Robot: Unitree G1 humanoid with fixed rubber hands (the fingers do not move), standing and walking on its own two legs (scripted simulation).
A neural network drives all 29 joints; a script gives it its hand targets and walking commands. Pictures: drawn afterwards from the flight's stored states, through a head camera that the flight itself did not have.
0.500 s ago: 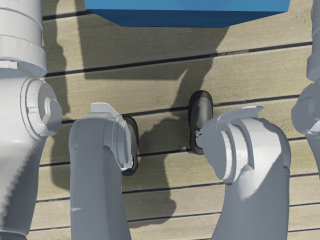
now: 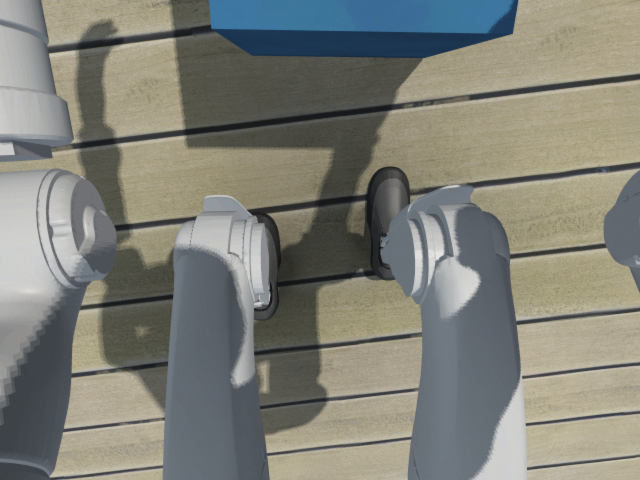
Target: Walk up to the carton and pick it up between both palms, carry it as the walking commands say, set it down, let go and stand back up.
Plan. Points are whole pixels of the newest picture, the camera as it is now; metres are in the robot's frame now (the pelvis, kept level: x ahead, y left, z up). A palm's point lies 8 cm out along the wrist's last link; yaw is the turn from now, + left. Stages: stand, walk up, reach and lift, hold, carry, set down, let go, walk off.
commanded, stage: set down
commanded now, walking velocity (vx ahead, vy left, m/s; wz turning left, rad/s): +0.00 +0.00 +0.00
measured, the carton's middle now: out of the picture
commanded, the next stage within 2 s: let go in 0.66 s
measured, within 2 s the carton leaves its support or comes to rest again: neither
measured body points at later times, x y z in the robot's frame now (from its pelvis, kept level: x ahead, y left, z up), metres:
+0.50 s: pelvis +0.00 +0.00 +0.13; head +0.38 -0.01 +0.36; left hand +0.61 +0.20 +0.03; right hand +0.59 -0.26 +0.03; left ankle +0.09 +0.11 -0.43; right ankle +0.16 -0.12 -0.43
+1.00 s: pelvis +0.02 +0.00 +0.19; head +0.35 -0.01 +0.48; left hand +0.51 +0.24 +0.08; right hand +0.50 -0.28 +0.08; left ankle +0.09 +0.11 -0.43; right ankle +0.16 -0.12 -0.43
